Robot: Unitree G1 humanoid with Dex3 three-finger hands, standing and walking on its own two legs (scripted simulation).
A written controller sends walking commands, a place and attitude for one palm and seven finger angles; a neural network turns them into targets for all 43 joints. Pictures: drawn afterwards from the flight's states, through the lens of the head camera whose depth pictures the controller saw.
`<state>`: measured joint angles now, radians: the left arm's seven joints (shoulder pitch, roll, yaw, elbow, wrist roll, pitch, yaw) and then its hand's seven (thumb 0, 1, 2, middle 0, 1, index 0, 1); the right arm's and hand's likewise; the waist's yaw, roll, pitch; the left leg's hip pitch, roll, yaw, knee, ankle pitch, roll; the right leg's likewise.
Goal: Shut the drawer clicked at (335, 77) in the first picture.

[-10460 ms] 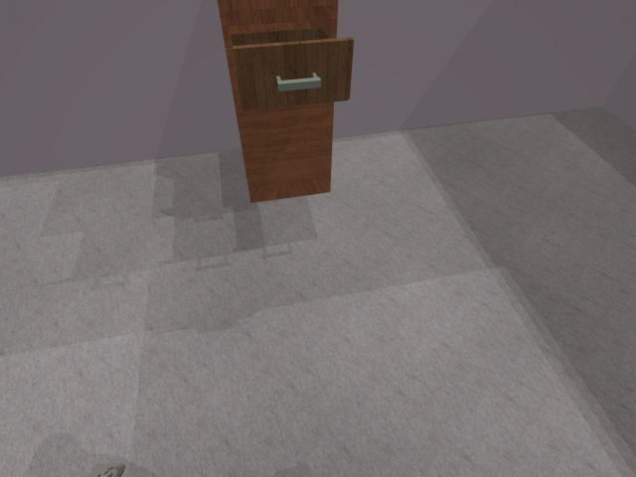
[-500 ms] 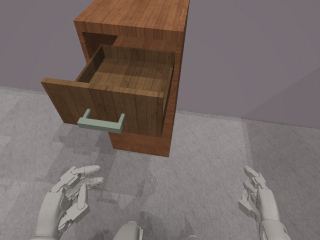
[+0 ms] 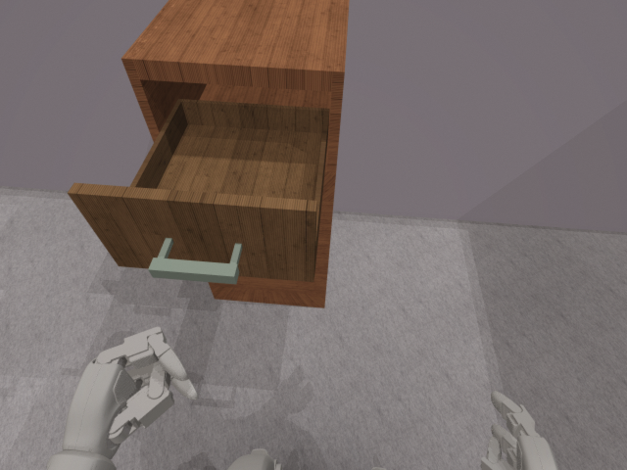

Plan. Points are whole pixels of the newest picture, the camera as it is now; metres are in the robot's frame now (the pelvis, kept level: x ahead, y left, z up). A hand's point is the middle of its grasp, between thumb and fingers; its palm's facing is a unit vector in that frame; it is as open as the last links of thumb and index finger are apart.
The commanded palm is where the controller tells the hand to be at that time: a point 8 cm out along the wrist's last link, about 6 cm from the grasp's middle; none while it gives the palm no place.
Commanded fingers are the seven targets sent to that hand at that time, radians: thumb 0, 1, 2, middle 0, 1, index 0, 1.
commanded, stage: raise the hand and make a fist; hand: left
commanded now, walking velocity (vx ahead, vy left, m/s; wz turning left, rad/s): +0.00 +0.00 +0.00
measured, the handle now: (198, 259) +0.40 +0.19 +0.01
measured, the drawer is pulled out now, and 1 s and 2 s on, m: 0.28 0.28 0.28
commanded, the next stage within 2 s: bring the fist close to the handle in 0.88 s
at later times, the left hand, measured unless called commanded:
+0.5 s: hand (157, 378) +0.20 +0.16 +0.10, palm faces -0.04 -1.00 -0.04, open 3.3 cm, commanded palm +0.17 +0.22 +0.11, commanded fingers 0.00 0.90 0.90 -1.40 -1.60 -1.40 -1.60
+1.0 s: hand (167, 384) +0.19 +0.15 +0.11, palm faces -0.04 -1.00 -0.06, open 3.3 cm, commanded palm +0.17 +0.21 +0.11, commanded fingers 0.00 0.90 0.90 -1.40 -1.60 -1.40 -1.60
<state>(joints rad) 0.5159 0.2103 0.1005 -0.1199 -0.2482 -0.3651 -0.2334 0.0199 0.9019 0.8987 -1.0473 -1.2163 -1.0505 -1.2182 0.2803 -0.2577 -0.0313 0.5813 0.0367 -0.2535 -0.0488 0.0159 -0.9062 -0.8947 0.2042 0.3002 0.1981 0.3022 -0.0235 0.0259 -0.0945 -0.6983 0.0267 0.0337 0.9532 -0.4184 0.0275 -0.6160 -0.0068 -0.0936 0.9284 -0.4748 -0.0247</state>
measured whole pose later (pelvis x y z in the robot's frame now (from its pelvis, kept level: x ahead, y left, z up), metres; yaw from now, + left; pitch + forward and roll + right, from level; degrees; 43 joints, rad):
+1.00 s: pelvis +0.00 -0.01 +0.02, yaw +1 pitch +5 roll -1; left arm 0.53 0.22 0.08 -0.25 -0.24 -0.24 -0.21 0.02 0.90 0.90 -1.40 -1.60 -1.40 -1.60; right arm 0.25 -0.24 0.03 0.54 0.04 -0.24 -0.04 0.01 -0.91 -0.89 0.20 0.30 0.20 0.30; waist 0.00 0.05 -0.09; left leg -0.55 0.02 0.02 0.86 -0.39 0.02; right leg -0.46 0.00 -0.11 0.83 -0.45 -0.03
